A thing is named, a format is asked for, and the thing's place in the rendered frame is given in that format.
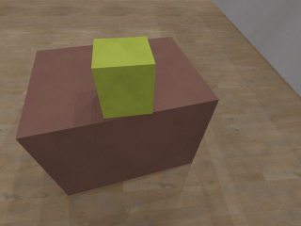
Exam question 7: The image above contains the carton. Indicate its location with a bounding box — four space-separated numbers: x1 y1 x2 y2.
91 37 156 119

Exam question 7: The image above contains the pedestal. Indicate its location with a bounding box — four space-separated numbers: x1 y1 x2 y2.
15 37 219 196

